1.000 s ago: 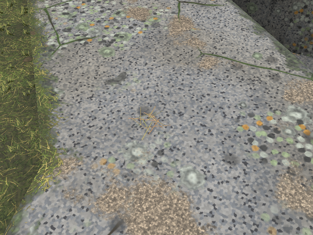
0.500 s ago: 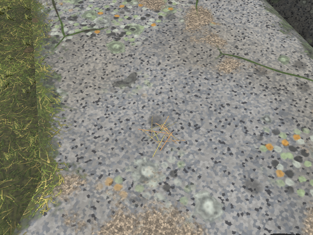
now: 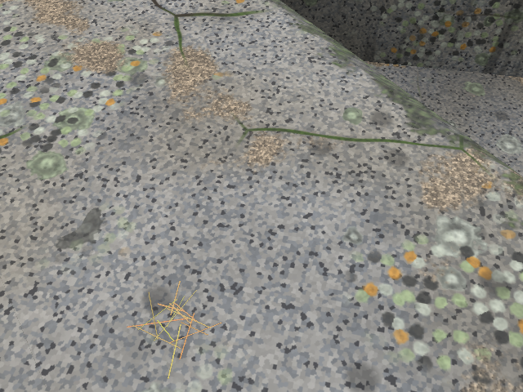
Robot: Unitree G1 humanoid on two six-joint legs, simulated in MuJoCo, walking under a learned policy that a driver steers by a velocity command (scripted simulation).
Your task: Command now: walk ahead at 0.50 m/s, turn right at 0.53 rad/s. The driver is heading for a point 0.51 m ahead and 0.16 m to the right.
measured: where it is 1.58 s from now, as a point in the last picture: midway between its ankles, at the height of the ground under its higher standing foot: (301, 370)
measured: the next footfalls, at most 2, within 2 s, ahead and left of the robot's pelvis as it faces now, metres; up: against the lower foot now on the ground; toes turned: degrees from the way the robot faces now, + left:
left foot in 0.50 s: +0.48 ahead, +0.06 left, +0.00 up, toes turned -21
right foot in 0.92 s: +0.51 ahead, -0.22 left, +0.00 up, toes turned -25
